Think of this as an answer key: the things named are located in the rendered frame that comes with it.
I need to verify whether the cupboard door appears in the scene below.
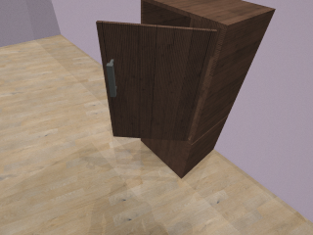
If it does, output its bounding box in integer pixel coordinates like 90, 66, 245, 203
96, 21, 217, 141

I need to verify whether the handle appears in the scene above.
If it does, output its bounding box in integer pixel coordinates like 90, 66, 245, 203
106, 59, 117, 98

